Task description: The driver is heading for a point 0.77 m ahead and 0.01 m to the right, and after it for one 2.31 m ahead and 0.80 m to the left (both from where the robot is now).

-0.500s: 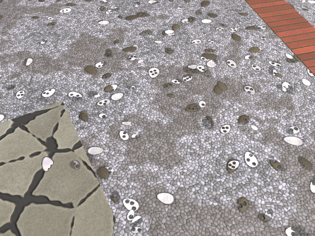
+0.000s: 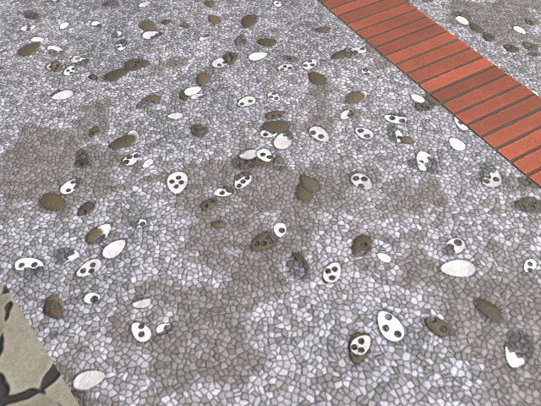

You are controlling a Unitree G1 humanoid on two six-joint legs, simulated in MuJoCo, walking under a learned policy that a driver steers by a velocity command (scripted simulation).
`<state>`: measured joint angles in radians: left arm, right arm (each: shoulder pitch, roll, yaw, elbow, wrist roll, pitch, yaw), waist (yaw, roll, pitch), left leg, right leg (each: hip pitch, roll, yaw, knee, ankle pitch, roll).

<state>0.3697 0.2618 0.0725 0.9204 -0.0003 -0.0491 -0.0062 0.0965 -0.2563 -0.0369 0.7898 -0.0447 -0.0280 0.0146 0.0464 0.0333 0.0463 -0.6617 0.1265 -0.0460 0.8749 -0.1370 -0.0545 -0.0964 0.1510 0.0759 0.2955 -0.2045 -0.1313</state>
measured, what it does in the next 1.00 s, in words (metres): walks ahead: left foot, then right foot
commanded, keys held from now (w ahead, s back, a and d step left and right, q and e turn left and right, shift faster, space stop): w+e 0.14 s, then w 0.68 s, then no key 0.16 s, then q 0.02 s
